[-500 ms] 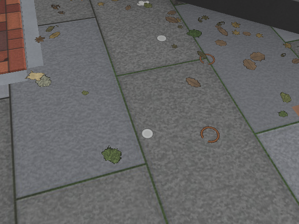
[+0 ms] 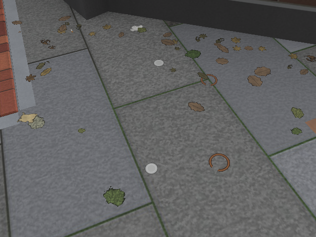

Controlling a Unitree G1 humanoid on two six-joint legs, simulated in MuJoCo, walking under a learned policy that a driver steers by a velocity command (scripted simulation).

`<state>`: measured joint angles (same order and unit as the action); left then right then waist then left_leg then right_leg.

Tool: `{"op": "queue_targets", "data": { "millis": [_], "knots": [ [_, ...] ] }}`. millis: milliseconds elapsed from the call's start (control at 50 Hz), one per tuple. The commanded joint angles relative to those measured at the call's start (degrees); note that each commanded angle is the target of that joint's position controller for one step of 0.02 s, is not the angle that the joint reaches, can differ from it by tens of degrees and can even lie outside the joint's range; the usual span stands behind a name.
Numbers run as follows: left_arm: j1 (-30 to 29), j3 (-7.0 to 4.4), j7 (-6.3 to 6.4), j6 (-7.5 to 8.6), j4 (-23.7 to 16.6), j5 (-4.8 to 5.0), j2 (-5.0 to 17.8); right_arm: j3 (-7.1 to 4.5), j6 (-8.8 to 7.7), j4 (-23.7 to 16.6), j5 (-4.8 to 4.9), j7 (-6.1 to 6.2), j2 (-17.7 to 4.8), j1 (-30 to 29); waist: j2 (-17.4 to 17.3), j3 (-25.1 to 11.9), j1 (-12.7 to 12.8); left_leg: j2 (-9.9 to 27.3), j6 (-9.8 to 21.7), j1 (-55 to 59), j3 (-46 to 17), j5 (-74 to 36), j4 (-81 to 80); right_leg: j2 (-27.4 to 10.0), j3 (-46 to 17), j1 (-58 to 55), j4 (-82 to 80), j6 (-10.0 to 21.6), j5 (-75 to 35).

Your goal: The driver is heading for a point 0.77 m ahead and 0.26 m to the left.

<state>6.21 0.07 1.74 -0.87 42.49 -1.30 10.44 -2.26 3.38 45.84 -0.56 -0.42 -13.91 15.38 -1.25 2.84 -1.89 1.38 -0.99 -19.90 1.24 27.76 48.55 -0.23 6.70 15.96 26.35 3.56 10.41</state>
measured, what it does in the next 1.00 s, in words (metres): steps on the spot, turning left: left foot, then right foot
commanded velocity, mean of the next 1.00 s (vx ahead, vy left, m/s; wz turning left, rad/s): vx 0.01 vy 0.00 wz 0.46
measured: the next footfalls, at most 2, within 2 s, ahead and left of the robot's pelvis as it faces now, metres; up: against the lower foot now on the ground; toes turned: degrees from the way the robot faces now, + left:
left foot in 0.14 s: +0.01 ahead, +0.11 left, +0.00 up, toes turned +8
right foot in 0.66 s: +0.06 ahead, -0.08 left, +0.00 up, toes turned +30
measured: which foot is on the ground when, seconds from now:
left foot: up 0.00-0.12, down 0.14-0.66, up 0.68-1.00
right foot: down 0.00-0.14, up 0.16-0.64, down 0.66-1.00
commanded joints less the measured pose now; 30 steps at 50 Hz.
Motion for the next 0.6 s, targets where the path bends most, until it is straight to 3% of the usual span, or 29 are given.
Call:
{"op": "queue_targets", "data": {
  "millis": [20, 80, 120, 140, 160, 180, 200, 220, 240, 280, 320, 460, 540, 600],
  "knots": [
    [1.43, -3.39, 0.18, -0.02, -2.13, -0.39, 9.74, -1.36, -0.04, -3.72, -0.07, -0.17, -4.17, 1.18, 9.03, -6.01, 2.0, -0.14, 0.33, -0.87, 1.58, -0.55, -0.4, -15.65, -9.73, -5.16, -7.09, 9.5, -13.54],
    [1.22, -4.07, 0.08, -0.31, -1.7, -0.45, 10.58, -1.46, -0.23, -4.65, 0.01, -0.51, -3.88, 1.64, 9.01, -6.73, 1.63, -0.47, 1.67, 1.91, 3.09, -1.72, -5.37, -16.8, -9.4, -4.22, -5.51, 8.95, -10.92],
    [-0.26, -4.62, 0.22, -0.66, -1.62, 0.09, 11.54, -1.45, -0.78, -4.14, -0.13, -0.79, -3.53, 4.88, 7.42, -7.1, -0.86, -1.54, 3.6, 8.66, 4.27, -8.99, -16.18, -15.56, -6.66, -0.75, -1.36, 5.38, -6.81],
    [0.98, -4.8, 0.19, -0.96, -1.13, 0.05, 10.93, -1.88, -1.35, -4.21, -0.74, -0.82, -5.64, 5.58, 2.22, -5.17, -1.14, 0.51, 5.15, 11.0, -1.76, -12.91, -25.02, -12.91, -3.79, 3.53, 4.56, 1.17, 0.77],
    [3.21, -4.1, -0.2, -1.41, -2.23, -0.3, 7.12, -3.05, -2.02, -5.51, -1.6, -0.3, -11.66, 5.46, -13.3, -4.2, 0.71, 15.4, 8.49, 14.18, -23.35, -20.0, -32.69, -5.23, 2.32, 14.49, 20.16, -3.88, 16.41],
    [-2.72, -3.82, 0.26, -2.05, -5.08, 0.01, 7.65, -4.81, -1.7, -5.64, -1.26, 0.25, -17.22, 6.91, -17.12, 0.4, -2.41, 21.66, 15.91, 7.41, -32.62, -31.5, -35.4, 2.01, -3.2, 20.0, 27.78, -4.58, 26.19],
    [-3.22, -3.88, 0.2, -2.33, -4.78, 0.04, 8.25, -4.38, -1.54, -5.63, -1.14, 0.62, -14.62, 6.38, -9.21, 0.91, -1.05, 19.0, 16.89, 6.85, -28.04, -30.25, -34.62, -0.02, -7.5, 19.27, 33.8, -4.57, 22.2],
    [-1.86, -4.09, -0.17, -2.16, -3.8, 0.44, 8.54, -3.73, -1.41, -6.11, -0.33, 0.84, -12.29, 2.79, -5.8, 1.23, 1.08, 14.9, 15.43, 6.29, -22.9, -27.03, -33.84, -0.51, -8.64, 18.82, 34.87, -4.35, 16.73],
    [-0.21, -4.37, -0.4, -1.7, -2.72, 0.43, 9.31, -3.43, -1.21, -7.1, -0.26, 0.83, -11.13, -1.1, -4.43, 0.65, 2.8, 11.22, 13.32, 7.26, -19.55, -26.45, -33.09, -0.52, -8.75, 18.55, 34.54, -4.35, 12.88],
    [2.71, -4.77, -0.94, -1.46, -1.24, -0.64, 10.18, -3.15, -1.54, -8.13, 0.32, 0.73, -9.58, -2.2, -4.5, -3.53, 2.8, 8.59, 13.01, 11.64, -16.72, -34.66, -30.99, 0.27, -8.05, 17.68, 36.82, -5.13, 9.91],
    [2.84, -4.63, -1.11, -1.55, -1.54, -0.19, 9.62, -3.38, -1.88, -7.81, 0.54, 0.5, -9.8, 0.17, -3.34, -5.3, 1.96, 8.47, 13.22, 14.9, -17.05, -37.06, -29.96, 0.37, -8.36, 18.2, 36.1, -5.88, 9.57],
    [-0.09, -3.95, -0.47, -1.58, -3.92, 0.23, 9.65, -4.34, -1.33, -8.19, -0.2, 0.69, -11.69, 3.31, -5.89, -4.37, -1.02, 8.54, 14.97, 16.08, -23.6, -30.02, -28.95, 1.11, -9.42, 16.82, 23.28, -6.2, 12.22],
    [0.94, -3.62, -0.16, -0.86, -4.91, 0.77, 9.99, -4.76, -0.97, -9.3, -0.61, 0.05, -12.64, 0.83, -6.31, -5.05, -0.42, 7.53, 14.43, 11.65, -27.04, -33.1, -27.2, 2.83, -9.35, 9.92, 17.32, -4.98, 13.54],
    [4.16, -3.42, 0.21, -0.12, -5.12, 1.27, 10.17, -4.93, -0.77, -9.99, -0.4, -0.39, -12.68, -2.38, -6.7, -5.84, 1.37, 6.01, 12.15, 8.87, -29.84, -35.15, -25.75, 4.15, -9.45, 2.56, 8.83, -3.6, 12.26]
  ]
}}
